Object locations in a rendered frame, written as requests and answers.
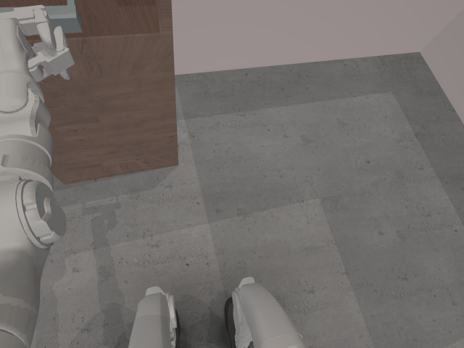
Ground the drawer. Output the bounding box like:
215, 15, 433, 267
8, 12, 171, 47
0, 0, 160, 40

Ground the cabinet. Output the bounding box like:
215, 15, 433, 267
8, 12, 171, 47
28, 0, 178, 184

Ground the left robot forearm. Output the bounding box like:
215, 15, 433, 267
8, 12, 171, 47
0, 72, 54, 192

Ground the robot left hand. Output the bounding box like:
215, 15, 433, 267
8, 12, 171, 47
0, 5, 75, 86

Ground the handle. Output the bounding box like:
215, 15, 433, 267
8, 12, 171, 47
0, 0, 83, 36

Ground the right robot thigh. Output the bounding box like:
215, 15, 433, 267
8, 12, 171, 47
232, 283, 307, 348

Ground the left robot upper arm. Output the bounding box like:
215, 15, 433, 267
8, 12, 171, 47
0, 179, 67, 348

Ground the right robot foot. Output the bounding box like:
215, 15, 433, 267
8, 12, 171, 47
225, 297, 249, 348

